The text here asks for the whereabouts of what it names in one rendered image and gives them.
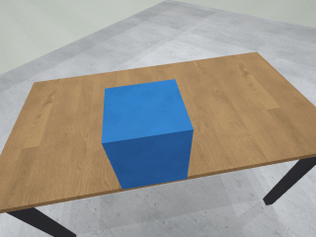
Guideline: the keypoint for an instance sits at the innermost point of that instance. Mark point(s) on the table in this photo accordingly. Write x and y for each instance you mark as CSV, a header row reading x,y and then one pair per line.
x,y
244,113

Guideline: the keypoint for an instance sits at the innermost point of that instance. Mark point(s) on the carton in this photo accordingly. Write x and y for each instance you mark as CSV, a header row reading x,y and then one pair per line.
x,y
147,133

